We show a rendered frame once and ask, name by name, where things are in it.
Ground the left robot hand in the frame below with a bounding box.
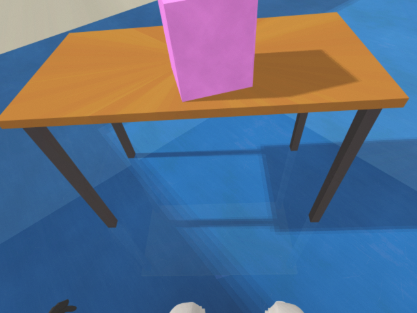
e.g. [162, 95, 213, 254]
[49, 299, 77, 313]

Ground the carton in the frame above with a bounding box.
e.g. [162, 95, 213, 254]
[158, 0, 258, 102]

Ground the table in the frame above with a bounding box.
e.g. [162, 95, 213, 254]
[0, 12, 409, 228]

